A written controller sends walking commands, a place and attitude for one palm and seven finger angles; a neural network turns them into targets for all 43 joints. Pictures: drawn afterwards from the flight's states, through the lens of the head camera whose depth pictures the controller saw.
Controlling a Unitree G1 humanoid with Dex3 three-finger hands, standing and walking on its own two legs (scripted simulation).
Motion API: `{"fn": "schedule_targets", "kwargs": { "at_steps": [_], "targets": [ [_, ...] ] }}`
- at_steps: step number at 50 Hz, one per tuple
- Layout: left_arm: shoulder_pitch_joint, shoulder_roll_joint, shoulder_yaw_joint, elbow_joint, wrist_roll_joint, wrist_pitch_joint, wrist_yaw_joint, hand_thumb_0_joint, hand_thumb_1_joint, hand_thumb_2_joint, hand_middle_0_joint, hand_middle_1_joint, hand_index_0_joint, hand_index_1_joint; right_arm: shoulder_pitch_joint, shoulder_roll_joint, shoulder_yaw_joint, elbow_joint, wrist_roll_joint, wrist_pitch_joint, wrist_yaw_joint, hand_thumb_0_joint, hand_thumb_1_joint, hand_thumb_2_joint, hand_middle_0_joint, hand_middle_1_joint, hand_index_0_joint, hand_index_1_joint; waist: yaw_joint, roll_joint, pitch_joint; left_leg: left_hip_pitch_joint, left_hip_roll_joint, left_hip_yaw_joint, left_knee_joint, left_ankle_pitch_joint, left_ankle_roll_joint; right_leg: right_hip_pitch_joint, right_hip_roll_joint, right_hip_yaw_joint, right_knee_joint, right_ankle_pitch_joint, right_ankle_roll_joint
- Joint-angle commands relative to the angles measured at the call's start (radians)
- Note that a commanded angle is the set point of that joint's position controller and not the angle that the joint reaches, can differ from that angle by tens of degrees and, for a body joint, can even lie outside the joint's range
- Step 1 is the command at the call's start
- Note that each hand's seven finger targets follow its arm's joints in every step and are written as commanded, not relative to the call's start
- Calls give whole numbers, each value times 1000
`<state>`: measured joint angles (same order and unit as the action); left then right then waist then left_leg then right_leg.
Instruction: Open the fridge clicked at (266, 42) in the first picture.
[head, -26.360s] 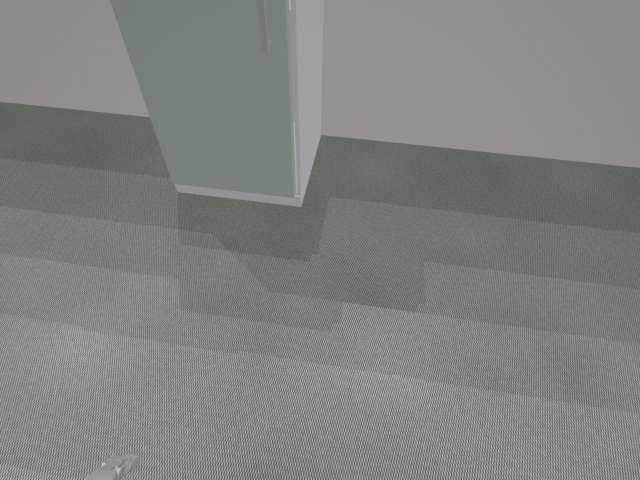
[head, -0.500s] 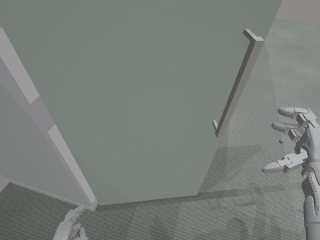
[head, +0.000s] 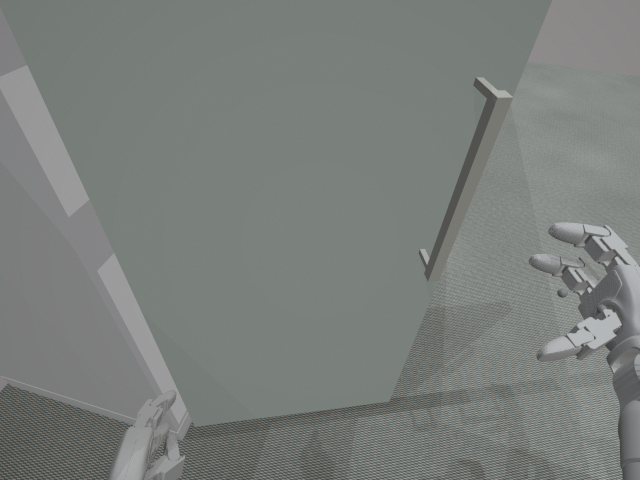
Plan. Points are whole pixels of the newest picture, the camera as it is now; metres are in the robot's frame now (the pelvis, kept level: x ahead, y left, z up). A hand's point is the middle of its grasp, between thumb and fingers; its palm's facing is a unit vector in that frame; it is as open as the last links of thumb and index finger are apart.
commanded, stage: draw the hand back to the body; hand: right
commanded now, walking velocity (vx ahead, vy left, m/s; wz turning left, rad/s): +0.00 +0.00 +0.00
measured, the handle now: (453, 194) +0.48 -0.18 +0.14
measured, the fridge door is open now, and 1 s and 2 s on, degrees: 67 67 67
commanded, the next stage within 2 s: step back with the hand held close in 1.38 s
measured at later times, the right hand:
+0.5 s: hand (601, 333) +0.24 -0.28 +0.15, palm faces +0.40 +0.87 -0.27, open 13.6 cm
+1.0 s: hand (630, 344) +0.22 -0.29 +0.16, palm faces +0.45 +0.81 -0.38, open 8.8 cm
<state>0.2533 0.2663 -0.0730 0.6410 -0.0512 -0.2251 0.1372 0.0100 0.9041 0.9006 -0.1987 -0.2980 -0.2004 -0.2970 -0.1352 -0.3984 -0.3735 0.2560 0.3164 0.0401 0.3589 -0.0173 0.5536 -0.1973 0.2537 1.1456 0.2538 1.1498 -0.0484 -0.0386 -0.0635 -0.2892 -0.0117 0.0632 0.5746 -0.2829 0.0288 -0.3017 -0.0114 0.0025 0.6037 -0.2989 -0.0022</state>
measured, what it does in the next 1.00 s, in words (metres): stands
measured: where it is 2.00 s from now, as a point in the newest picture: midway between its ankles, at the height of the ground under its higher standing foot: outside the picture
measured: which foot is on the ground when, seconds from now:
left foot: down 0.00-1.00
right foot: down 0.00-1.00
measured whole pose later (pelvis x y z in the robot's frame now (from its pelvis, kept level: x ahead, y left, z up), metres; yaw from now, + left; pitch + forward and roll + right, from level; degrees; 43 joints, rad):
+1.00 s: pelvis +0.03 -0.01 +0.01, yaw +1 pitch -5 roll +0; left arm 0.20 0.23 -0.03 0.66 0.02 -0.13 0.08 0.01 0.90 0.90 -0.20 -0.30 -0.20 -0.30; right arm 0.41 -0.36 -0.34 -0.33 0.07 -0.05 -0.08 0.00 -0.58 -0.75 0.22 0.48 0.22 0.48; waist -0.09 -0.04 0.01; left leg -0.06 0.00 0.04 0.38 -0.24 0.01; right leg -0.06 0.01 -0.02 0.40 -0.25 -0.02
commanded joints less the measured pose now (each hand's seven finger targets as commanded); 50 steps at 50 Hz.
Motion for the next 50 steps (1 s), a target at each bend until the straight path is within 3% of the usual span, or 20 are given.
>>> {"fn": "schedule_targets", "kwargs": {
  "at_steps": [1,2,8,11,12,15,16,17,18,19,21,22,26,29,34,35,40,44,47,50],
  "targets": [
    [-117,130,57,-181,-8,-57,-9,0,900,900,-200,-300,-200,-300,-102,-227,-123,-192,43,1,-7,0,550,-200,250,1150,250,1150,-32,54,-96,67,16,-51,-96,163,-10,-12,14,22,-104,133,-27],
    [-121,133,62,-186,-9,-56,-11,0,900,900,-200,-300,-200,-300,-83,-250,-160,-204,55,11,-6,0,550,-200,250,1150,250,1150,-41,78,-111,87,18,-53,-97,170,-11,-9,12,17,-99,144,-27],
    [-128,122,63,-205,-6,-73,-10,0,900,900,-200,-300,-200,-300,-129,-247,-144,-430,44,1,-25,0,550,-200,250,1150,250,1150,-26,-31,-156,74,11,-61,-96,188,-14,59,15,11,-94,172,-33],
    [-124,114,57,-194,-5,-86,-2,0,900,900,-200,-300,-200,-300,-140,-215,-107,-489,34,-24,-35,0,514,-218,249,1129,249,1129,-12,-68,-133,49,-1,-45,-104,149,-10,87,15,20,-109,150,-29],
    [-127,117,56,-186,-2,-88,1,0,900,900,-200,-300,-200,-300,-138,-210,-103,-502,40,-28,-35,0,477,-235,247,1107,247,1107,-8,-39,-131,55,-1,-50,-111,146,-11,87,12,21,-105,146,-32],
    [-133,119,55,-170,-5,-98,12,0,900,900,-200,-300,-200,-300,-97,-223,-121,-483,45,-11,-29,0,369,-287,244,1044,244,1044,-15,-54,-104,54,2,-49,-126,102,-11,82,14,28,-121,109,-30],
    [-150,113,64,-143,43,-89,-3,0,900,900,-200,-300,-200,-300,-126,-328,-145,-526,-104,-69,-212,0,332,-305,242,1023,242,1023,-22,-35,-14,36,23,-82,-204,41,-16,31,31,17,-129,88,-29],
    [-146,113,68,-120,49,-86,-10,0,900,900,-200,-300,-200,-300,-32,-251,-120,-465,-118,-87,-290,0,296,-322,241,1001,241,1001,-14,12,18,39,37,-76,-224,1,-15,22,26,13,-130,71,-26],
    [-149,108,64,-128,49,-80,-16,0,900,900,-200,-300,-200,-300,52,-175,-67,-450,-127,-87,-318,0,260,-340,240,980,240,980,-7,36,37,37,41,-69,-219,-11,-18,29,19,14,-136,61,-26],
    [-148,101,66,-127,47,-66,-20,0,900,900,-200,-300,-200,-300,113,-158,-54,-473,-146,-95,-343,0,224,-357,239,959,239,959,-16,20,8,65,40,-63,-210,9,-16,58,15,11,-148,71,-29],
    [-157,95,65,-136,47,-48,-28,0,900,900,-200,-300,-200,-300,172,-149,-38,-568,-171,-121,-381,0,151,-393,236,916,236,916,-26,-54,-59,120,36,-53,-190,86,-13,112,16,1,-173,115,-32],
    [-153,100,67,-134,50,-45,-30,0,900,900,-200,-300,-200,-300,182,-154,-34,-608,-185,-134,-397,0,115,-410,235,895,235,895,-29,-46,-107,154,32,-50,-185,128,-11,138,13,3,-181,149,-33],
    [-166,92,69,-134,55,-26,-29,0,900,900,-200,-300,-200,-300,174,-171,-36,-681,-217,-155,-449,0,-30,-480,230,810,230,810,-22,-2,-67,155,22,-47,-207,127,-16,161,9,2,-219,152,-35],
    [-175,90,69,-122,59,-12,-22,0,900,900,-200,-300,-200,-300,175,-187,-58,-681,-233,-160,-467,0,-139,-533,226,746,226,746,-23,12,-17,157,22,-43,-228,125,-14,168,10,1,-237,159,-36],
    [-182,78,68,-117,61,6,-26,0,900,900,-200,-300,-200,-300,246,-158,-45,-707,-247,-165,-469,0,-320,-620,220,640,220,640,-35,-72,-12,192,21,-38,-224,182,-8,208,9,4,-256,232,-26],
    [-184,71,69,-118,60,8,-30,0,900,900,-200,-300,-200,-300,277,-123,-19,-703,-246,-163,-466,0,-356,-637,219,619,219,619,-29,-68,11,192,22,-35,-218,179,-8,207,1,4,-258,239,-23],
    [-182,74,79,-130,63,28,-39,0,900,900,-200,-300,-200,-300,380,-129,-45,-719,-241,-157,-461,0,-538,-725,213,512,213,512,-37,40,4,224,18,-32,-222,240,-15,212,-4,-3,-258,295,-27],
    [-183,74,79,-137,67,41,-45,0,900,900,-200,-300,-200,-300,403,-162,-87,-772,-243,-159,-460,0,-682,-795,207,427,207,427,-45,-21,-6,241,20,-35,-231,268,-12,215,2,-6,-260,322,-21],
    [-184,73,82,-138,72,43,-46,0,900,900,-200,-300,-200,-300,416,-180,-107,-815,-246,-160,-461,0,-791,-848,204,364,204,364,-45,-26,-15,251,18,-35,-239,295,-10,228,2,-6,-253,353,-20],
    [-180,64,81,-146,70,44,-49,0,900,900,-200,-300,-200,-300,448,-152,-87,-844,-245,-157,-462,0,-900,-900,200,300,200,300,-39,-57,2,244,21,-33,-233,281,-11,229,-2,-6,-253,354,-16]
  ]
}}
